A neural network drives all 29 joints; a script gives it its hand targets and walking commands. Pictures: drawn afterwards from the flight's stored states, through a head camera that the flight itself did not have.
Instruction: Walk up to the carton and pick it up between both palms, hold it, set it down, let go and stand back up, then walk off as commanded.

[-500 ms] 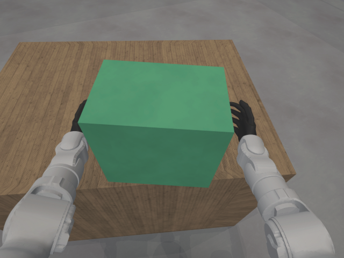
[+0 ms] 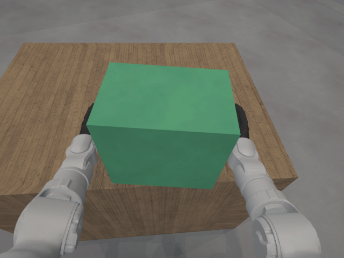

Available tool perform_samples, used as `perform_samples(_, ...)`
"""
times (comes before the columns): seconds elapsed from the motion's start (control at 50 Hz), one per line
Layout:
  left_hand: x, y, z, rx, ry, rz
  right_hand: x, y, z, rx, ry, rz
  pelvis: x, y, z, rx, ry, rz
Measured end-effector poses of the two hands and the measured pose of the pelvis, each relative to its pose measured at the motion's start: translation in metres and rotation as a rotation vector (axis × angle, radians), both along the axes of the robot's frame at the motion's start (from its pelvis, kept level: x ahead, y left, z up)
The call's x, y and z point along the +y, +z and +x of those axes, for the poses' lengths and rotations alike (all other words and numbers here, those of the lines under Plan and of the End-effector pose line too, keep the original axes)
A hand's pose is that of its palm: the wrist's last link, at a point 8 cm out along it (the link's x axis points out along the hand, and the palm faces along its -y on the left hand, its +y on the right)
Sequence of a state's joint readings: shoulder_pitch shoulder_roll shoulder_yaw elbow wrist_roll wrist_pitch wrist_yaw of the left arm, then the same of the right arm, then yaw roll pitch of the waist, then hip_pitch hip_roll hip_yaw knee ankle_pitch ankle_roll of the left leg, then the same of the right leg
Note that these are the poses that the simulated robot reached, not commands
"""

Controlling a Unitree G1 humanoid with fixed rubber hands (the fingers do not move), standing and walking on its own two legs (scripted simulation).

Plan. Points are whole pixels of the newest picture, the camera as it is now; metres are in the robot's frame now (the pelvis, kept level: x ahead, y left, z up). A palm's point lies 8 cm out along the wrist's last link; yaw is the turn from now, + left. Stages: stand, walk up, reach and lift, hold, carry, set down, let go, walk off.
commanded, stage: reach and lift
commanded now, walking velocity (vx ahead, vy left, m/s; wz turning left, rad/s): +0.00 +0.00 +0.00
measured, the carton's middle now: (165, 131) +0.43 -0.01 +0.04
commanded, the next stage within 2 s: none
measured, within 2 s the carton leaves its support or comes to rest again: leaves its support in 1.20 s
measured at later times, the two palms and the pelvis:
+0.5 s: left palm (89, 134) +0.42 +0.18 +0.05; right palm (240, 138) +0.38 -0.18 +0.05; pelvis +0.01 +0.01 +0.01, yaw +1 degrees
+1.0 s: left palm (89, 133) +0.42 +0.18 +0.05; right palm (239, 138) +0.39 -0.18 +0.05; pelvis +0.03 +0.01 +0.02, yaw +1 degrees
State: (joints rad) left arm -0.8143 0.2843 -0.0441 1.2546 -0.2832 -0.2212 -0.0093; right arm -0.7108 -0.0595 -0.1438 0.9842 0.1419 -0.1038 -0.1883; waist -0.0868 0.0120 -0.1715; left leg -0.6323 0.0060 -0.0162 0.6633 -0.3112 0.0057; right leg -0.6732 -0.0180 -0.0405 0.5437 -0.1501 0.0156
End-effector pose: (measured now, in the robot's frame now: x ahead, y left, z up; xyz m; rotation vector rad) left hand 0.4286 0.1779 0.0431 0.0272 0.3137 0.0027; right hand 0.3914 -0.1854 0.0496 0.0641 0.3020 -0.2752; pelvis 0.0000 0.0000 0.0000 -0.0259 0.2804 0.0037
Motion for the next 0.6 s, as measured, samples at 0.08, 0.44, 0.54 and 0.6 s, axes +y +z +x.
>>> perform_samples(0.08, 0.0, 0.001, 0.0, -0.003, -0.003, 0.008, 0.0, 0.0, 0.0, -0.006, -0.001, 0.002, 0.002, 0.001, 0.002, -0.002, 0.0, -0.001)
perform_samples(0.44, 0.0, 0.005, -0.006, -0.047, -0.013, 0.026, 0.001, 0.005, -0.006, -0.058, 0.013, -0.056, 0.006, 0.012, 0.011, -0.051, 0.015, -0.002)
perform_samples(0.54, -0.001, 0.005, -0.006, -0.043, -0.013, 0.026, 0.001, 0.003, -0.007, -0.056, 0.01, -0.04, 0.009, 0.015, 0.017, -0.066, 0.022, 0.002)
perform_samples(0.6, -0.001, 0.003, -0.004, -0.031, -0.015, 0.033, 0.001, 0.002, -0.005, -0.047, 0.009, -0.03, 0.011, 0.017, 0.022, -0.064, 0.02, 0.003)
